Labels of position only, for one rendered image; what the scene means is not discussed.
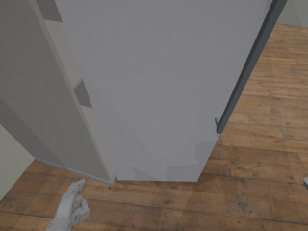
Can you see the handle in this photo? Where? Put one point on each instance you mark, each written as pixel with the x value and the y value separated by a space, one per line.
pixel 275 9

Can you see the fridge door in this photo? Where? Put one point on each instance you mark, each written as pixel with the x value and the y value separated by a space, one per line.
pixel 158 73

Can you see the robot left forearm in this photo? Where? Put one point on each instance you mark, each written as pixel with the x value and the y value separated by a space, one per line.
pixel 60 224

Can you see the left robot hand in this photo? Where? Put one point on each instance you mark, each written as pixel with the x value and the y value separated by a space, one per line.
pixel 68 203

